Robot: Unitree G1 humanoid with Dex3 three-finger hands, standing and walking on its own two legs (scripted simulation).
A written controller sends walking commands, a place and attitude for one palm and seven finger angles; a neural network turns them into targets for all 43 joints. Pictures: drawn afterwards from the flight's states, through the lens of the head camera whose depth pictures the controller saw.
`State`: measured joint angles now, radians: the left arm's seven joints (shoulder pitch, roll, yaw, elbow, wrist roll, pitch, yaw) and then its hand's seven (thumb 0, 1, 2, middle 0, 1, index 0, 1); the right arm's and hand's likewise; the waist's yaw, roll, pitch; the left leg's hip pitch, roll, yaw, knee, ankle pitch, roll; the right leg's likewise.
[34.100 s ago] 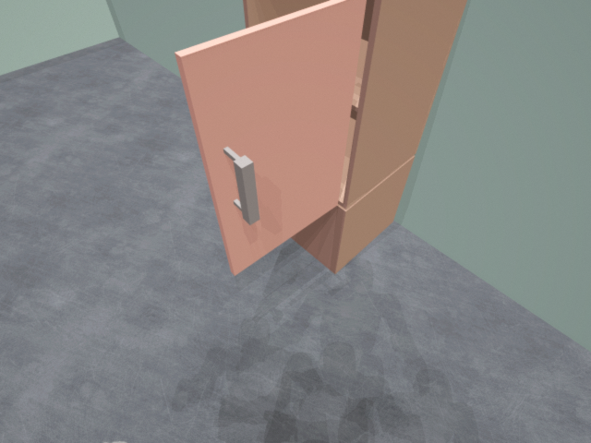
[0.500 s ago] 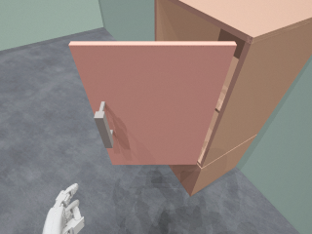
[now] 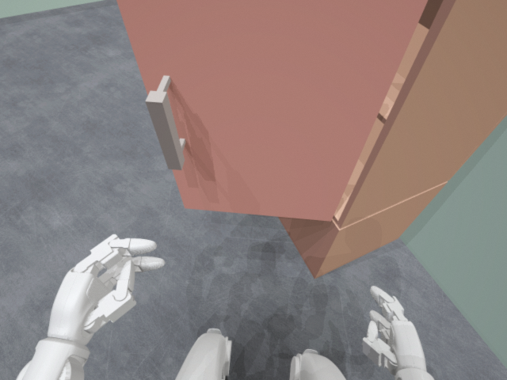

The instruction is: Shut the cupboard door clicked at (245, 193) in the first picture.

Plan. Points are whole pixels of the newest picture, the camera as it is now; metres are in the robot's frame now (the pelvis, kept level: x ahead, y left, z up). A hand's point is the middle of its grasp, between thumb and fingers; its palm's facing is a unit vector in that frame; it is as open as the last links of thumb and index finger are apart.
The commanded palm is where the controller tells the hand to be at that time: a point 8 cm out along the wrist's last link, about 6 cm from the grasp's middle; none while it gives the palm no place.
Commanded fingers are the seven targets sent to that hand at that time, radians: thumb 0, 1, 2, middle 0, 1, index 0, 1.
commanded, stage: raise the hand and make a fist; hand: left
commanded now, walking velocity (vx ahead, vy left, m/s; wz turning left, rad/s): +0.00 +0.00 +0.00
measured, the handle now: (171, 125) +0.50 +0.20 +0.09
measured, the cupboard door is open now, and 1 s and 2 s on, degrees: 59 59 59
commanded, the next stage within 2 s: bring the fist close to the handle in 1.26 s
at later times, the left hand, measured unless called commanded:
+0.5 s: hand (108, 280) +0.23 +0.22 +0.08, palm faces +0.01 -1.00 -0.03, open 3.2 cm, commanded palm +0.20 +0.27 +0.08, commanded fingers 0.00 0.90 0.90 -1.26 -1.46 -1.26 -1.46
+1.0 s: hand (106, 259) +0.25 +0.22 +0.09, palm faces -0.01 -1.00 -0.02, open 3.1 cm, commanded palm +0.22 +0.27 +0.10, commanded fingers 0.00 0.90 0.90 -1.30 -1.50 -1.30 -1.50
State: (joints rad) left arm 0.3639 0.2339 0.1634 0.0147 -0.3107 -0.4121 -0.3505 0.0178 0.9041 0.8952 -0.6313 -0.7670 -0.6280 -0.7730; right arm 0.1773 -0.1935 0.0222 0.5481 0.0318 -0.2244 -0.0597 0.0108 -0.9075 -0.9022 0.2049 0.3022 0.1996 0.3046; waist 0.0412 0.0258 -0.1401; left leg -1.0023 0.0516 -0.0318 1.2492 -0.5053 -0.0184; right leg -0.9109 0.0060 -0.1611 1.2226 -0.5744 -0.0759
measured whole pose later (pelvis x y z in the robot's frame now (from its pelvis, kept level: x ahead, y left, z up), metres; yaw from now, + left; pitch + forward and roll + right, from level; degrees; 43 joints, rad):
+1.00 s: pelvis +0.02 +0.04 +0.04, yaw -1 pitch +12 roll -3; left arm 0.37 0.24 0.15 -0.03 -0.28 -0.32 -0.24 0.02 0.91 0.89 -1.30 -1.50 -1.29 -1.50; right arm 0.28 -0.25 0.03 0.50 0.03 -0.18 -0.04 0.01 -0.91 -0.90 0.21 0.30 0.20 0.30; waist 0.01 0.04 -0.13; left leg -0.82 0.03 0.02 1.08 -0.47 0.04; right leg -0.73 -0.01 -0.11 1.03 -0.51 -0.02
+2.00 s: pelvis +0.01 +0.02 +0.04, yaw -2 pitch +13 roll -1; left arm -0.07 0.20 0.12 0.35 -0.22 -0.35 -0.15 0.02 0.90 0.89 -1.30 -1.50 -1.30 -1.50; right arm 0.28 -0.26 0.01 0.59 0.04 -0.13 -0.03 0.01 -0.91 -0.90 0.20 0.30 0.20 0.30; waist -0.01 0.03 -0.13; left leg -0.82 0.03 0.04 1.03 -0.44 0.02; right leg -0.76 0.00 -0.09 1.03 -0.50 -0.04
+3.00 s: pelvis +0.01 +0.02 +0.04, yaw -2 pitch +15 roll -1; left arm -0.45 0.22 0.17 0.78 -0.16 -0.43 -0.13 0.02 0.90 0.90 -1.30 -1.50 -1.30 -1.50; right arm 0.29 -0.26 0.00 0.63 0.03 -0.06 -0.01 0.01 -0.91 -0.90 0.20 0.30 0.20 0.30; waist -0.04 0.02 -0.13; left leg -0.87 0.03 0.05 1.04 -0.43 0.02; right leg -0.81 0.00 -0.08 1.03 -0.48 -0.04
